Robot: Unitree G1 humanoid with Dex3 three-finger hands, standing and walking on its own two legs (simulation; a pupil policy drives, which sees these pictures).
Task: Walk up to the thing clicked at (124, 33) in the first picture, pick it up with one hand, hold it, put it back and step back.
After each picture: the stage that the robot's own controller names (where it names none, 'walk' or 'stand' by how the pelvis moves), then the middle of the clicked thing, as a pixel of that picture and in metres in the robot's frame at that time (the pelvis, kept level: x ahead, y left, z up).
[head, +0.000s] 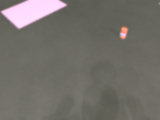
stand; (123, 33) +1.48 -0.43 -0.72
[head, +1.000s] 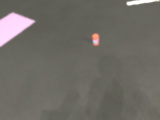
walk; (95, 39) +1.39 +0.01 -0.69
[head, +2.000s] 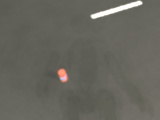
walk; (62, 75) +0.83 +0.30 -0.71
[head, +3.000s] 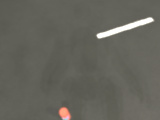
walk; (65, 114) +0.49 +0.27 -0.71
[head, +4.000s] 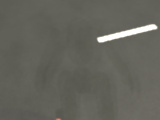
stand; out of the picture +0.37 +0.24 -0.70
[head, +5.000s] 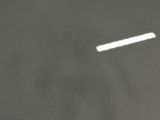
stand; out of the picture +0.34 +0.23 -0.72
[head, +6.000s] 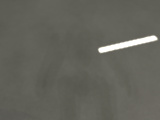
stand; out of the picture +0.34 +0.22 -0.72
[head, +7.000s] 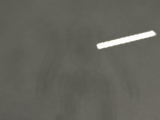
stand; out of the picture +0.36 +0.23 -0.72
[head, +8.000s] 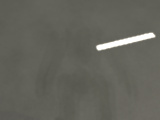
stand; out of the picture +0.35 +0.23 -0.72
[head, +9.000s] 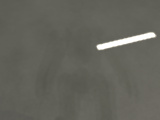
stand; out of the picture +0.35 +0.23 -0.72
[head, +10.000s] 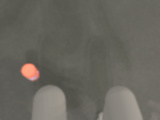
go down; (31, 72) +0.40 +0.27 -0.41
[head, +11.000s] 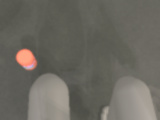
go down; (27, 60) +0.42 +0.28 -0.31
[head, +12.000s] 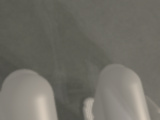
close in; out of the picture +0.39 +0.31 -0.23
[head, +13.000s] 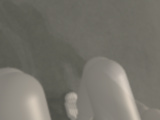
close; out of the picture +0.38 +0.32 -0.21
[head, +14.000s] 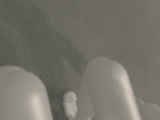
lift; out of the picture +0.37 +0.32 -0.22
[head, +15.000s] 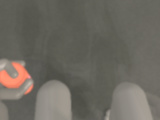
lift; (18, 80) +0.31 +0.24 -0.05
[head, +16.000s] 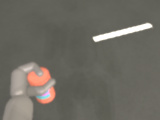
hold; (42, 86) +0.33 +0.17 +0.02
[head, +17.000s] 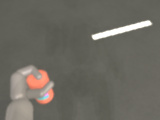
hold; (41, 87) +0.33 +0.18 +0.00
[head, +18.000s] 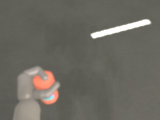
crouch; (46, 88) +0.33 +0.16 -0.02
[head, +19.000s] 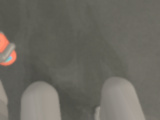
crouch; (1, 50) +0.43 +0.27 -0.10
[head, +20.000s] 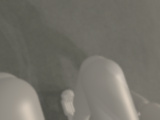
lower; out of the picture +0.40 +0.33 -0.22
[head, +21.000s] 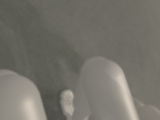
lower; out of the picture +0.39 +0.33 -0.22
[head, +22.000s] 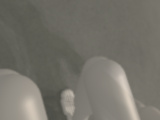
lower; out of the picture +0.39 +0.33 -0.22
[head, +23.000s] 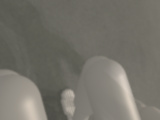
lower; out of the picture +0.39 +0.33 -0.22
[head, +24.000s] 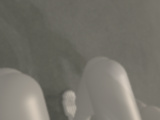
loosen; out of the picture +0.38 +0.31 -0.22
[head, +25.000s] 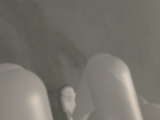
withdraw; out of the picture +0.39 +0.30 -0.22
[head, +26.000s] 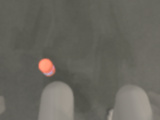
walk; (47, 67) +0.43 +0.24 -0.39
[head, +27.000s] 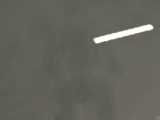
stand; out of the picture +0.35 +0.21 -0.66
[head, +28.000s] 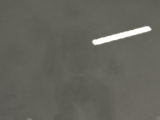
stand; out of the picture +0.36 +0.22 -0.67
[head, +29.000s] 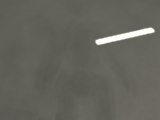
stand; out of the picture +0.36 +0.22 -0.70
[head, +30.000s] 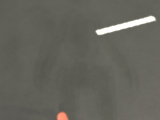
walk; (62, 119) +0.39 +0.20 -0.71
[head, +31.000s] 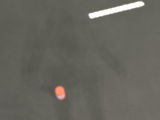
walk; (60, 93) +0.54 +0.20 -0.71
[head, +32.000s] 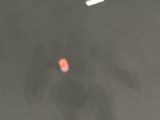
walk; (63, 65) +0.82 +0.29 -0.69
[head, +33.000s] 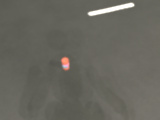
stand; (65, 63) +1.01 +0.22 -0.71
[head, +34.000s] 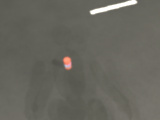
stand; (67, 63) +1.00 +0.22 -0.72
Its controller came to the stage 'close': yes
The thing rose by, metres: 0.70
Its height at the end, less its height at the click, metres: +0.00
